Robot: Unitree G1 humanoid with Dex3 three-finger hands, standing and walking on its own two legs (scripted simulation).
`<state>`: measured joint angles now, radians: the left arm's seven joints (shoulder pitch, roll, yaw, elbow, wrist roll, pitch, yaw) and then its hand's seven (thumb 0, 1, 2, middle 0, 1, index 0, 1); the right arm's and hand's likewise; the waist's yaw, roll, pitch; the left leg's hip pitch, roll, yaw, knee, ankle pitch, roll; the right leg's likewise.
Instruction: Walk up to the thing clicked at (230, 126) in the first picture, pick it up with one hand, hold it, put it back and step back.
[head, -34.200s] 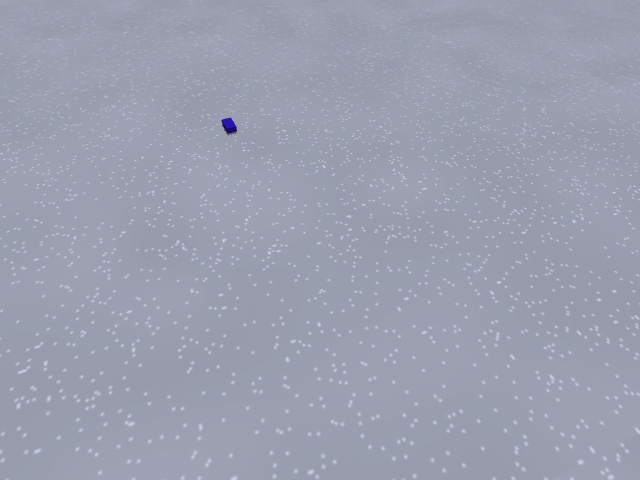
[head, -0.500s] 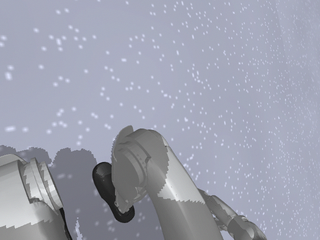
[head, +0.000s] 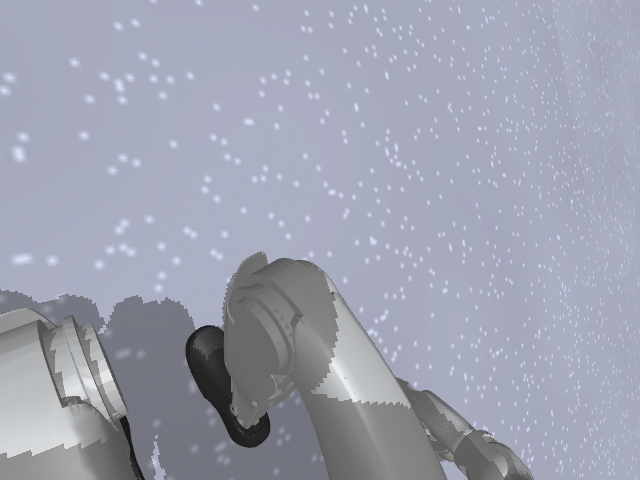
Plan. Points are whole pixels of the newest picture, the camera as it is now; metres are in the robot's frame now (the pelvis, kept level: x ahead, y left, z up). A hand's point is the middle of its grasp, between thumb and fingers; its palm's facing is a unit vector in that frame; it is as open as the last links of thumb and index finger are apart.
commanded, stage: close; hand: left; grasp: from above
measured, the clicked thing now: out of the picture +0.43 +0.41 -0.31
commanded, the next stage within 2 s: settle in 0.30 s
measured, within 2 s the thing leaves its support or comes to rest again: leaves its support in 0.62 s
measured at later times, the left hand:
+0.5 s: hand out of the picture +0.41 +0.39 -0.26, palm faces -0.46 -0.17 -0.87, open 8.0 cm
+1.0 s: hand out of the picture +0.41 +0.41 -0.20, palm faces -0.45 -0.13 -0.88, open 8.0 cm
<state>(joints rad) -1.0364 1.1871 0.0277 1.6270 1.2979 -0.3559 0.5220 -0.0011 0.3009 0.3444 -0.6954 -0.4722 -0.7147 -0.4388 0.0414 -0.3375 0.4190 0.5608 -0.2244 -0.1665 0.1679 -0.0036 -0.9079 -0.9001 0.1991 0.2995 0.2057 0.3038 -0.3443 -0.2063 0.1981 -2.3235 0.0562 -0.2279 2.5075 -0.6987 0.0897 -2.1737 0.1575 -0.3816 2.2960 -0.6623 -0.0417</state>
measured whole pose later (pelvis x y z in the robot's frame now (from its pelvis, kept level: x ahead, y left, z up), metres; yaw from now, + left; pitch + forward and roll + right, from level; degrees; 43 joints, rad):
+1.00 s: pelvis +0.00 +0.00 +0.01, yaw +2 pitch +30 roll -17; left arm -0.95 1.05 0.04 1.39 1.22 -0.28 0.33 0.01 0.34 0.16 -0.87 -0.24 -0.91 -0.21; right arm 0.11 -0.33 0.28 0.58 -0.17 -0.10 0.18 0.00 -0.93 -0.90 0.20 0.30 0.21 0.30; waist -0.28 -0.09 0.08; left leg -2.33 0.04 -0.18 2.45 -0.68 0.09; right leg -2.18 0.14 -0.34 2.27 -0.67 -0.05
